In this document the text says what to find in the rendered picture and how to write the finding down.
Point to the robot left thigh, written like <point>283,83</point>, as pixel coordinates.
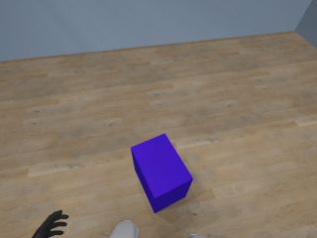
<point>125,229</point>

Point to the left robot hand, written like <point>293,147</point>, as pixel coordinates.
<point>44,231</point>

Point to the carton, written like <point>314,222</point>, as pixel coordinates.
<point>162,173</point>

